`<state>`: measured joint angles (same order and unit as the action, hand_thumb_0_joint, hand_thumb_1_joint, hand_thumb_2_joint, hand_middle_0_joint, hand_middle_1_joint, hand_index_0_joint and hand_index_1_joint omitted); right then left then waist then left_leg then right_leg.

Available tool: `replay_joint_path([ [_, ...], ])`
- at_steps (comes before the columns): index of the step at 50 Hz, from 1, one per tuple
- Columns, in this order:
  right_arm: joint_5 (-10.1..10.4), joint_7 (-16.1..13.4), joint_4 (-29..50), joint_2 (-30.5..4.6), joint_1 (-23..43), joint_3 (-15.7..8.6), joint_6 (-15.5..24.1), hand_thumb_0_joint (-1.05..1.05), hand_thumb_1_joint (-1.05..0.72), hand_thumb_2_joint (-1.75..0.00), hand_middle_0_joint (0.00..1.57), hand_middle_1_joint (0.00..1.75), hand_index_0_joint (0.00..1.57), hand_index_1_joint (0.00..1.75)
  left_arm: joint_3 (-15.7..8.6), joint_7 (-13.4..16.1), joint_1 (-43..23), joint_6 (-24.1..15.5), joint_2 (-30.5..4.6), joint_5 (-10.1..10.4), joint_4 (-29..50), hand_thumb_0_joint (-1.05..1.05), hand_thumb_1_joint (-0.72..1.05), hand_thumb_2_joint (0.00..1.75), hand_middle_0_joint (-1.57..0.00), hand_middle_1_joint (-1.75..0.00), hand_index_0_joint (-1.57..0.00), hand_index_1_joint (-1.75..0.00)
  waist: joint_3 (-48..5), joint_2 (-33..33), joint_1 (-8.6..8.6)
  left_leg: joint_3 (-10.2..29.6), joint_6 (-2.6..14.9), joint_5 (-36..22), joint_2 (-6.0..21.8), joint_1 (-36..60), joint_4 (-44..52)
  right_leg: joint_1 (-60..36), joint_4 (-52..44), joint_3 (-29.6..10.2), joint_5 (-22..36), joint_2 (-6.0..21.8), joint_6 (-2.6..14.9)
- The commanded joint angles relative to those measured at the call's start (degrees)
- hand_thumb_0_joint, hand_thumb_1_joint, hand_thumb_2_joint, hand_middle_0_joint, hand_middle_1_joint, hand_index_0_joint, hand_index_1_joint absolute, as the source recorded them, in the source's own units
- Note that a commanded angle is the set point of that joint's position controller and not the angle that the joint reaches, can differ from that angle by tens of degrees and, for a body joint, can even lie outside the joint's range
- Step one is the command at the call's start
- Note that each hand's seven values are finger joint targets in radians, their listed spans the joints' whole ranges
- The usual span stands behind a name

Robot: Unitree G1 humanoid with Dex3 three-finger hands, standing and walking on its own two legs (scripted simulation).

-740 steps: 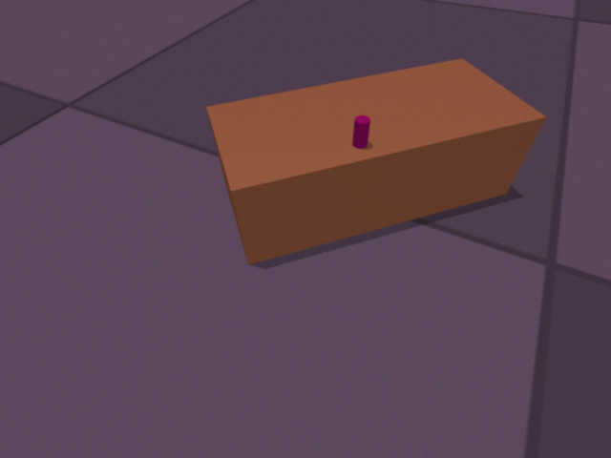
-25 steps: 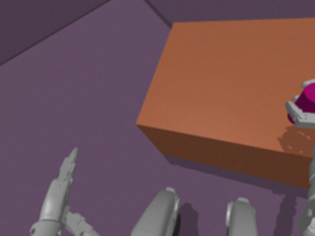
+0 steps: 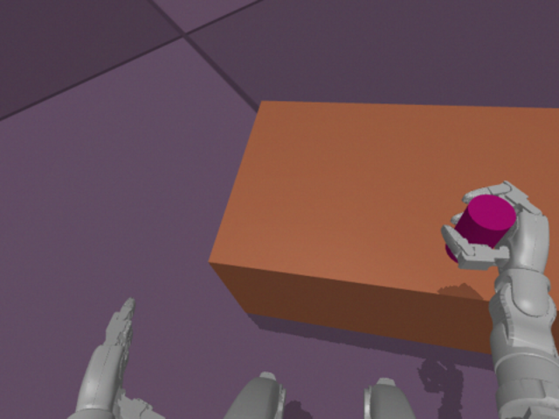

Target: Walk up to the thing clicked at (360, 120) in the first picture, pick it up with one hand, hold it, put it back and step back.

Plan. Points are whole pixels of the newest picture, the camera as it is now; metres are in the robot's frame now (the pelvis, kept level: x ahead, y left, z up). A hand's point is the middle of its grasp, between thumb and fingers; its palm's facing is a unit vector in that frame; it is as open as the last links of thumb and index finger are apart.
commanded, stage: lift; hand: right
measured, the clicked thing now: (476, 232) +0.40 -0.21 +0.01
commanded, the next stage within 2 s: hold in 0.82 s
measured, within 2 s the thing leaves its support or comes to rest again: neither
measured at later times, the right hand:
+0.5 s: hand (471, 232) +0.37 -0.18 +0.06, palm faces +0.20 +0.98 +0.00, open 8.1 cm
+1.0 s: hand (474, 233) +0.35 -0.17 +0.09, palm faces +0.20 +0.98 +0.01, open 8.1 cm
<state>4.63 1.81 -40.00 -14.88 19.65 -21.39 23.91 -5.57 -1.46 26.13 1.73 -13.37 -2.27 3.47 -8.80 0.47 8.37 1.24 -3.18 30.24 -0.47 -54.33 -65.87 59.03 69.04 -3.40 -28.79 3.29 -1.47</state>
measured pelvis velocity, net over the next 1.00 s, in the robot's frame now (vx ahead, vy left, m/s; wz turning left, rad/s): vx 0.01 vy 0.01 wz -0.01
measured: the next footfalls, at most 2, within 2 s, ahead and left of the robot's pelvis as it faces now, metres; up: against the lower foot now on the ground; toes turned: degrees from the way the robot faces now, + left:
none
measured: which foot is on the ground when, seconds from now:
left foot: down 0.00-1.00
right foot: down 0.00-1.00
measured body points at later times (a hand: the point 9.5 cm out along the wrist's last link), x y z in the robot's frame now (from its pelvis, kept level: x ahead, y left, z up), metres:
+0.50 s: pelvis +0.01 +0.01 +0.03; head +0.07 -0.01 +0.47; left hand +0.16 +0.27 +0.01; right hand +0.35 -0.23 +0.06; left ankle +0.02 +0.16 -0.64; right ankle +0.04 -0.13 -0.64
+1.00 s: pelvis +0.01 +0.01 +0.04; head +0.05 +0.00 +0.49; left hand +0.16 +0.27 +0.02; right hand +0.33 -0.22 +0.09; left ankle +0.02 +0.16 -0.64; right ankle +0.04 -0.13 -0.64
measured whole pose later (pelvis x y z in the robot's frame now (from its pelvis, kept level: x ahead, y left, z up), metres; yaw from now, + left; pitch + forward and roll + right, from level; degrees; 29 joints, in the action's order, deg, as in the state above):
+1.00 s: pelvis +0.01 +0.01 +0.04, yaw -1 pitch +10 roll +0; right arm 7.0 -1.2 -23.2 -8.9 7.0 -12.1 18.5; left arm -5.5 1.7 23.9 2.0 -11.5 0.3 -7.0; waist -5.4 0.9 3.6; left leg 2.8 -2.7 27.0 1.0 -37.9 -54.9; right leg 40.7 55.2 -1.1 -24.5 2.4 -1.8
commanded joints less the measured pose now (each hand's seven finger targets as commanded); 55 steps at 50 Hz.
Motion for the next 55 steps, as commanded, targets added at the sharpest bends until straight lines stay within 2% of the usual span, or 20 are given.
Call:
replay_joint_path([
  [1,1.1,-0.5,20.0,-8.3,19.3,0.8,5.1,0.0,-0.35,-1.37,1.39,1.51,1.42,1.51,-7.6,1.4,2.2,-3.0,-9.5,0.4,8.2,0.0,-0.53,0.04,-0.04,-0.05,-0.04,-0.04,-21.7,-6.0,0.01,-2.9,3.03,-16.3,-1.4,9.3,10.1,-22.2,-11.6,2.7,12.9,-1.9,1.76],
  [3,1.0,-0.9,18.4,-6.7,15.8,1.2,4.7,0.0,-0.35,-1.38,1.4,1.52,1.43,1.52,-5.1,1.3,1.3,-3.1,-7.3,0.6,6.6,0.0,-0.54,0.04,-0.04,-0.04,-0.04,-0.04,-20.0,-6.0,-1.65,-3.3,3.16,-16.7,-1.4,9.7,10.0,-22.7,-12.7,2.9,13.8,-2.1,1.54],
  [4,1.3,-1.1,23.0,-8.6,19.3,0.5,5.2,0.0,-0.36,-1.37,1.4,1.52,1.43,1.52,-6.8,1.7,2.2,-2.9,-8.5,0.7,5.8,0.0,-0.53,0.04,-0.04,-0.05,-0.04,-0.04,-21.1,-6.7,-1.1,-2.9,3.15,-16.9,-1.3,9.8,10.4,-23.7,-12.6,3.0,14.0,-2.1,1.53],
  [6,1.3,-1.1,20.6,-5.1,14.9,2.8,4.6,0.0,-0.35,-1.35,1.37,1.49,1.41,1.49,-4.4,1.6,-0.3,-3.1,-6.9,0.8,6.8,0.0,-0.54,0.04,-0.04,-0.05,-0.04,-0.04,-18.9,-5.3,-2.03,-3.3,3.22,-16.7,-1.3,10.7,10.8,-23.3,-13.8,2.9,14.1,-2.1,1.43],
  [9,1.3,-1.8,24.4,-7.9,15.7,1.1,4.5,0.0,-0.34,-1.37,1.38,1.51,1.42,1.51,-6.8,2.2,-0.4,-2.8,-9.0,0.9,5.2,0.0,-0.53,0.04,-0.04,-0.05,-0.04,-0.04,-19.9,-4.9,-2.76,-2.6,3.0,-16.8,-0.9,12.6,12.1,-24.5,-14.4,3.3,13.6,-2.1,1.6],
  [12,1.8,-2.2,25.7,-6.1,14.8,2.3,4.1,0.0,-0.33,-1.36,1.38,1.5,1.41,1.5,-5.8,2.4,-1.6,-2.8,-8.0,1.3,6.5,0.0,-0.53,0.04,-0.04,-0.05,-0.04,-0.04,-19.3,-4.1,-2.54,-2.7,2.98,-16.5,-0.9,14.2,13.3,-25.9,-15.6,3.3,13.4,-2.2,1.54],
  [14,2.0,-1.7,18.8,-1.2,8.6,5.4,3.0,0.0,-0.32,-1.35,1.37,1.49,1.4,1.49,-4.4,2.2,-0.2,-2.8,-6.2,1.4,2.8,0.0,-0.53,0.04,-0.04,-0.05,-0.04,-0.04,-14.3,-2.1,-2.55,-2.8,2.82,-15.8,-0.9,13.7,14.0,-24.0,-16.2,3.6,12.6,-2.2,1.62],
  [16,1.9,-2.1,26.2,-5.8,12.3,2.5,3.5,0.0,-0.32,-1.36,1.37,1.5,1.41,1.5,-4.1,2.4,-1.6,-2.9,-6.4,1.5,4.8,0.0,-0.54,0.04,-0.04,-0.04,-0.04,-0.04,-18.5,-3.0,-3.77,-2.3,2.81,-17.1,-0.7,15.6,14.1,-26.0,-16.4,3.7,14.0,-2.3,1.68],
  [17,1.8,-2.3,25.5,-5.9,12.1,3.0,3.3,0.0,-0.3,-1.36,1.37,1.5,1.41,1.5,-3.7,2.5,-0.8,-2.7,-5.8,1.4,2.8,0.0,-0.54,0.04,-0.04,-0.04,-0.04,-0.04,-15.5,-4.2,-3.96,-2.1,2.95,-15.7,-0.6,14.7,14.7,-25.3,-16.9,4.1,12.7,-2.4,1.55],
  [23,2.2,-2.2,26.3,-2.5,8.0,5.0,2.3,0.0,-0.31,-1.37,1.38,1.51,1.42,1.51,-6.7,3.0,-0.6,-2.7,-8.2,1.8,3.5,0.0,-0.54,0.04,-0.04,-0.05,-0.04,-0.04,-17.2,-1.1,-2.83,-2.5,2.48,-19.6,-0.5,16.7,15.0,-28.2,-17.3,3.8,16.3,-2.3,1.82],
  [25,2.3,-2.6,29.0,-4.6,9.9,3.9,2.4,0.0,-0.31,-1.36,1.37,1.5,1.41,1.5,-6.2,3.1,-1.2,-2.7,-8.1,1.8,3.9,0.0,-0.54,0.04,-0.04,-0.05,-0.04,-0.04,-17.0,-1.6,-3.25,-2.4,2.5,-21.0,-0.3,17.9,15.3,-28.4,-17.4,4.1,17.6,-2.3,1.76],
  [32,2.1,-2.6,30.3,-2.3,7.6,6.5,1.6,0.0,-0.31,-1.38,1.37,1.51,1.41,1.51,-2.7,2.9,-1.3,-2.4,-4.8,1.9,1.9,0.0,-0.54,0.04,-0.04,-0.05,-0.04,-0.05,-14.8,-3.6,-5.04,-2.6,2.85,-19.1,-0.2,17.8,16.0,-29.3,-19.4,4.0,17.1,-2.3,1.25],
  [36,2.2,-2.7,28.2,-1.7,5.2,6.5,0.6,0.0,-0.33,-1.37,1.37,1.51,1.41,1.51,-7.3,3.4,-2.6,-2.4,-9.0,2.2,2.0,0.0,-0.54,0.04,-0.04,-0.05,-0.04,-0.05,-15.4,-1.8,-4.09,-2.6,2.69,-19.1,-0.2,18.6,16.9,-30.7,-20.4,4.0,16.6,-2.2,1.51],
  [37,2.4,-3.2,32.0,-3.9,7.4,4.8,0.7,0.0,-0.34,-1.39,1.38,1.52,1.42,1.52,-7.2,3.6,-2.1,-2.2,-8.9,2.1,1.8,0.0,-0.54,0.04,-0.04,-0.05,-0.04,-0.05,-15.1,-2.4,-4.35,-2.6,2.72,-18.7,-0.2,18.5,17.2,-30.9,-20.7,4.0,16.2,-2.1,1.39],
  [39,2.7,-3.2,30.4,-1.1,5.8,7.0,0.6,0.0,-0.34,-1.37,1.37,1.5,1.41,1.5,-4.3,3.3,-1.8,-2.2,-5.5,2.2,-1.0,0.0,-0.54,0.04,-0.04,-0.05,-0.04,-0.05,-11.1,-3.1,-4.97,-2.7,2.86,-16.0,-0.1,17.8,17.8,-29.3,-21.4,4.2,13.5,-2.2,1.29],
  [41,2.8,-3.1,30.4,-0.2,4.8,7.8,0.4,0.0,-0.33,-1.37,1.36,1.49,1.4,1.49,-5.0,3.4,-2.9,-2.7,-6.2,2.5,0.6,0.0,-0.54,0.04,-0.04,-0.05,-0.04,-0.05,-13.5,-1.2,-4.87,-2.6,2.61,-18.1,-0.1,19.5,18.1,-30.9,-21.1,4.2,15.6,-2.2,1.52],
  [42,3.1,-3.4,33.5,-3.4,7.8,5.3,0.8,0.0,-0.33,-1.35,1.35,1.48,1.39,1.48,-4.5,3.5,-3.9,-2.8,-6.6,2.5,3.2,0.0,-0.54,0.04,-0.04,-0.05,-0.05,-0.05,-14.6,0.0,-4.51,-2.4,2.52,-18.0,-0.2,20.5,18.8,-31.1,-20.9,4.3,15.2,-2.2,1.77],
  [46,2.8,-3.1,30.7,-0.1,4.5,8.6,0.1,0.0,-0.34,-1.36,1.35,1.49,1.39,1.49,-2.8,3.5,-2.3,-2.7,-4.5,2.5,-0.5,0.0,-0.54,0.04,-0.04,-0.05,-0.05,-0.05,-11.6,-1.7,-4.83,-2.4,2.69,-17.9,0.0,19.5,18.6,-31.3,-21.8,4.5,15.4,-2.3,1.52],
  [52,3.2,-3.1,34.9,-1.8,5.6,7.5,-0.5,0.0,-0.3,-1.36,1.34,1.48,1.38,1.48,-7.0,4.0,-4.3,-3.0,-8.5,2.6,-1.1,0.0,-0.53,0.04,-0.04,-0.05,-0.05,-0.05,-12.7,-2.2,-4.76,-2.3,2.76,-16.8,0.0,19.7,19.4,-32.5,-23.0,4.4,14.2,-2.1,1.43],
  [55,3.4,-3.5,35.9,-1.0,3.5,8.1,-1.0,0.0,-0.31,-1.36,1.35,1.49,1.39,1.49,-5.6,3.9,-4.4,-3.1,-7.4,2.8,-1.0,0.0,-0.53,0.04,-0.04,-0.05,-0.05,-0.05,-13.8,-0.6,-5.46,-2.7,2.57,-19.6,-0.1,22.1,19.6,-33.9,-23.0,4.1,17.3,-2.1,1.44],
])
